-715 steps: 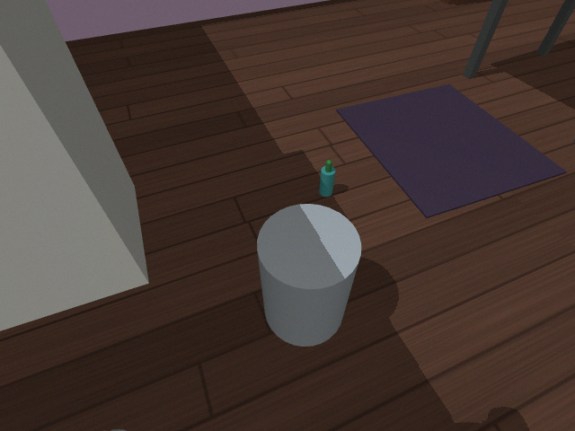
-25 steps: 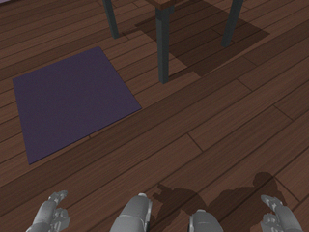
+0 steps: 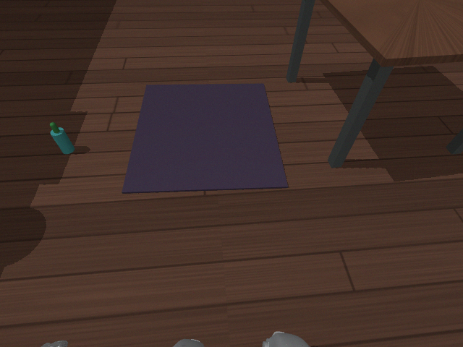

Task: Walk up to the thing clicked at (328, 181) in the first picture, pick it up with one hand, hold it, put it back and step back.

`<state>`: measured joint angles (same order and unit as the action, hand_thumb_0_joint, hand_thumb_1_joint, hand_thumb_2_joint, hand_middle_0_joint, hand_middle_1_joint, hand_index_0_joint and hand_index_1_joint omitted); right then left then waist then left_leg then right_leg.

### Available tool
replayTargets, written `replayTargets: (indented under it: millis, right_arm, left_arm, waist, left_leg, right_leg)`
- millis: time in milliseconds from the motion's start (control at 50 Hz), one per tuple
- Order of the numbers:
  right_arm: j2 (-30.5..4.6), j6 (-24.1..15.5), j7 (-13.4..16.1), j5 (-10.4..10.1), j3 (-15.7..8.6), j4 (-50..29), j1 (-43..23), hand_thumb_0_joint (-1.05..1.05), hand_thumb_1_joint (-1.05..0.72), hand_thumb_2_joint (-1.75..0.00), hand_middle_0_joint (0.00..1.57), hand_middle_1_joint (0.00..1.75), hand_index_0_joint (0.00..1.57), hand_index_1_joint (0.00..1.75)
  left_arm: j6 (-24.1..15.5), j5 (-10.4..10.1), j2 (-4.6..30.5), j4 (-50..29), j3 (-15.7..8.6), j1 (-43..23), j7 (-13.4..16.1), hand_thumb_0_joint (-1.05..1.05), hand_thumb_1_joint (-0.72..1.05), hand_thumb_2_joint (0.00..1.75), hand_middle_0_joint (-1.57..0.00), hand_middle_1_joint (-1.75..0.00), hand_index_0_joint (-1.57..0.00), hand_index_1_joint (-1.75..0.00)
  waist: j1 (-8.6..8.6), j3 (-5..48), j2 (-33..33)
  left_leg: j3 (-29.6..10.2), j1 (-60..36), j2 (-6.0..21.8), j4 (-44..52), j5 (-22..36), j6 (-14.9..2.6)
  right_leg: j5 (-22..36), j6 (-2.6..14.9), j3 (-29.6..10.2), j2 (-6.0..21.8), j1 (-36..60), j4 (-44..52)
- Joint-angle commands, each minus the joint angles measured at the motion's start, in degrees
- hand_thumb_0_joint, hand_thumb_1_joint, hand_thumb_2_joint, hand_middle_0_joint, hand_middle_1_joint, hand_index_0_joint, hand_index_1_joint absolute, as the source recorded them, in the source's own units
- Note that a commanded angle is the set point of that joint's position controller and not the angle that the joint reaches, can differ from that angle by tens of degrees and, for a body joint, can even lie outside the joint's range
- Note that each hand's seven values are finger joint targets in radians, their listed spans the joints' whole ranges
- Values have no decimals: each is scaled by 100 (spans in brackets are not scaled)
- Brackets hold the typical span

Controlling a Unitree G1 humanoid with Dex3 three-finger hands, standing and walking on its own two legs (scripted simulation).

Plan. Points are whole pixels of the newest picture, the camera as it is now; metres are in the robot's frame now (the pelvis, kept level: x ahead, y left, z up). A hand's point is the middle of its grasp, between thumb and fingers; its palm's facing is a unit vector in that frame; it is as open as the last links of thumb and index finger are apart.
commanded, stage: walk up
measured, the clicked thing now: (60, 137) +1.18 +0.99 -0.64
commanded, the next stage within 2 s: stand in 1.72 s
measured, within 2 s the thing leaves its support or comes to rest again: neither
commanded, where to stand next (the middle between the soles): +0.11 +0.00 m, yaw +34 degrees
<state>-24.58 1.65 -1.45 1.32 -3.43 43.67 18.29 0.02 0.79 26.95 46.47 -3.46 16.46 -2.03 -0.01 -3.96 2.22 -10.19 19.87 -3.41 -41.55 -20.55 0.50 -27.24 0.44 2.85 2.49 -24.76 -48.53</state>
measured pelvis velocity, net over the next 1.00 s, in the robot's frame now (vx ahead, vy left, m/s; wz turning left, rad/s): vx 0.02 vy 0.00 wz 0.54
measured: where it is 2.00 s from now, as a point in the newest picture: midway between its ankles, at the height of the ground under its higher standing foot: outside the picture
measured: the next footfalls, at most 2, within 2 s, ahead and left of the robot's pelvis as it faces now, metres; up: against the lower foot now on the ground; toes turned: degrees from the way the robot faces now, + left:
right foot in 0.02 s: +0.09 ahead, -0.11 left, +0.00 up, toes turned -2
left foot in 0.38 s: +0.08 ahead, +0.15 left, +0.00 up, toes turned +17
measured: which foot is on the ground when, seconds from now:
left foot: down 0.00-0.04, up 0.06-0.36, down 0.38-0.72, up 0.74-0.94, down 0.96-1.00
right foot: up 0.00-0.00, down 0.02-0.38, up 0.40-0.68, down 0.70-1.00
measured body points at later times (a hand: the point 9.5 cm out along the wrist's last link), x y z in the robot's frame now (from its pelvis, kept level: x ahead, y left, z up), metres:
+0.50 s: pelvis +0.03 +0.02 -0.01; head +0.06 +0.05 +0.44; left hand -0.03 +0.35 -0.12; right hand +0.25 -0.24 -0.09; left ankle +0.04 +0.14 -0.71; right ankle +0.06 -0.12 -0.68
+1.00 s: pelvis +0.02 +0.00 -0.01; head +0.05 +0.02 +0.44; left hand -0.11 +0.31 -0.12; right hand +0.27 -0.23 -0.11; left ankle +0.00 +0.12 -0.72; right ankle +0.09 -0.14 -0.71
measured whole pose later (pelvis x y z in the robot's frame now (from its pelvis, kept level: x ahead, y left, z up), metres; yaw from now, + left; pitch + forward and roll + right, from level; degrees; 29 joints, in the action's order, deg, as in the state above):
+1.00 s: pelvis +0.02 +0.00 -0.01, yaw +31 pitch -3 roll +2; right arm -23.8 -1.5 0.2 1.0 -3.3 51.1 11.9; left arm 0.6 0.7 25.3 49.2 -3.0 14.6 -0.9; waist -2.3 -7.5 2.8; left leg 1.7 20.9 -3.4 -41.6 -17.9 -1.4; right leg -27.5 -0.5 2.5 9.7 -19.6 -48.9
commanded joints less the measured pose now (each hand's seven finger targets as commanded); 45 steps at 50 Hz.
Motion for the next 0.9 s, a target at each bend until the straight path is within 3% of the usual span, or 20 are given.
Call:
replayTargets:
  millis: [0,20,40,80,160,240,300,340,360,380,400,440,520,600,660,680,700,720,780,880]
  right_arm:
    - [-1009,-177,253,-146,-282,-648,-515,0,-90,-90,20,30,20,30]
    - [-637,-187,283,-164,-189,-747,-515,0,-90,-90,20,30,20,30]
    - [-1095,-165,379,-51,-345,-607,-296,0,-90,-90,20,30,20,30]
    - [-1428,-231,288,-39,-457,-378,-357,0,-90,-90,20,30,20,30]
    - [-1091,-289,64,-51,-399,-210,-198,0,-90,-90,20,30,20,30]
    - [-862,-318,50,-114,-333,-234,-418,0,-90,-90,20,30,20,30]
    - [-853,-384,148,-139,-349,-103,-167,0,-90,-90,20,30,20,30]
    - [-1246,-474,275,-68,-468,51,259,0,-90,-90,20,30,20,30]
    - [-1794,-523,346,-4,-562,-100,242,0,-90,-90,20,30,20,30]
    - [-2217,-511,374,-78,-625,-221,184,0,-90,-90,20,30,20,30]
    - [-2063,-470,399,-145,-626,-168,-45,0,-90,-90,20,30,20,30]
    - [-1559,-467,464,-123,-421,-286,-533,0,-90,-90,20,30,20,30]
    - [-1440,-468,440,-84,-375,-312,-474,0,-90,-90,20,30,20,30]
    - [-1531,-371,429,-11,-385,-417,-666,0,-90,-90,20,30,20,30]
    - [-1215,-244,387,-72,-270,-508,-1006,0,-90,-90,20,30,20,30]
    - [-848,-220,390,-120,-187,-586,-991,0,-90,-90,20,30,20,30]
    - [-941,-237,455,-62,-245,-544,-910,0,-90,-90,20,30,20,30]
    - [-1254,-252,466,-10,-330,-384,-904,0,-90,-90,20,30,20,30]
    - [-1187,-331,290,-86,-355,-53,-714,0,-90,-90,20,30,20,30]
    - [-824,-414,146,-98,-282,261,-500,0,-90,-90,20,30,20,30]
  left_arm:
    - [-329,150,1210,-523,-425,504,217,0,90,90,-20,-30,-20,-30]
    - [-349,235,1823,-554,-553,477,238,0,90,90,-20,-30,-20,-30]
    - [-298,215,1932,-654,-571,-94,200,0,90,90,-20,-30,-20,-30]
    - [-336,160,1499,-645,-485,-231,176,0,90,90,-20,-30,-20,-30]
    - [-357,119,1265,-419,-455,-29,148,0,90,90,-20,-30,-20,-30]
    - [-274,92,1250,-561,-445,-89,96,0,90,90,-20,-30,-20,-30]
    - [-110,4,1195,-642,-392,-317,48,0,90,90,-20,-30,-20,-30]
    - [-12,-42,730,-632,-212,-80,55,0,90,90,-20,-30,-20,-30]
    - [34,-71,383,-730,-120,66,42,0,90,90,-20,-30,-20,-30]
    - [105,-75,754,-736,-212,-73,147,0,90,90,-20,-30,-20,-30]
    - [114,-57,1061,-646,-265,-296,199,0,90,90,-20,-30,-20,-30]
    - [112,-91,936,-414,-267,29,199,0,90,90,-20,-30,-20,-30]
    - [111,-38,816,-286,-306,118,185,0,90,90,-20,-30,-20,-30]
    - [56,-53,794,-264,-323,91,212,0,90,90,-20,-30,-20,-30]
    - [-99,38,875,-107,-376,426,241,0,90,90,-20,-30,-20,-30]
    - [-164,167,1403,-141,-488,547,273,0,90,90,-20,-30,-20,-30]
    - [-166,129,1840,-328,-594,-111,255,0,90,90,-20,-30,-20,-30]
    - [-186,113,1866,-436,-572,-561,268,0,90,90,-20,-30,-20,-30]
    - [-258,145,1368,-274,-450,-535,284,0,90,90,-20,-30,-20,-30]
    - [-158,88,1259,-252,-372,-439,178,0,90,90,-20,-30,-20,-30]
  waist:
    - [-621,327,-83]
    - [-589,254,1317]
    - [-345,222,988]
    - [-223,-231,163]
    - [-226,-58,662]
    - [-338,337,1016]
    - [-98,555,818]
    - [142,863,-187]
    - [69,692,-1464]
    - [129,885,-1391]
    - [122,661,-870]
    - [-165,475,-701]
    - [-102,784,-1053]
    - [-103,699,-1197]
    - [-445,787,-525]
    - [-555,567,772]
    - [-334,401,1271]
    - [-226,73,1016]
    - [-115,-102,574]
    - [-158,468,980]
  left_leg:
    - [-840,1237,322,-240,535,-674]
    - [357,2290,-572,-1443,-872,-331]
    - [344,2254,35,-2126,-1175,-208]
    - [337,2028,391,-2215,-651,-151]
    - [799,1415,500,-1399,-146,-95]
    - [1245,629,306,-428,26,-30]
    - [1547,-452,98,600,1001,-66]
    - [697,-1671,210,1126,797,-412]
    - [-1526,-2004,1478,1739,1256,-929]
    - [-3016,-1461,2449,1756,1789,-1726]
    - [-2779,-1025,2336,1841,1506,-1870]
    - [-1448,-661,1675,1308,1955,-1429]
    - [-1186,-295,1413,931,3046,-1351]
    - [-1440,291,1288,818,2385,-1410]
    - [-804,974,569,-95,1325,-853]
    - [-58,1880,-147,-1470,500,-427]
    - [340,2067,-196,-2127,-1412,-181]
    - [162,2056,127,-2657,-1371,-132]
    - [718,1604,306,-1838,-668,-104]
    - [1423,-104,8,342,58,-73]
  right_leg:
    - [55,375,-1155,504,1437,2462]
    - [-1112,720,-3253,2066,1836,3652]
    - [-1748,1004,-4018,2847,1467,4025]
    - [-862,1103,-2825,2337,1176,3553]
    - [1124,945,-787,1638,1402,2868]
    - [2914,995,12,1654,1521,2153]
    - [2793,800,406,1650,1001,1377]
    - [1828,356,600,1207,39,-263]
    - [-338,6,606,494,-1254,-1315]
    - [-978,-54,-195,429,-1207,-1526]
    - [-855,-45,-450,559,-1043,-1706]
    - [-456,19,-527,629,-833,-1490]
    - [-208,59,-289,368,-194,-1162]
    - [-161,68,-166,141,208,-585]
    - [452,278,-355,42,1314,1592]
    - [-107,731,-2292,1392,1536,2625]
    - [78,1545,-3678,2677,1083,3167]
    - [164,1841,-3938,2951,757,3259]
    - [1477,1196,-1575,1715,949,2289]
    - [1814,931,-540,1201,964,1547]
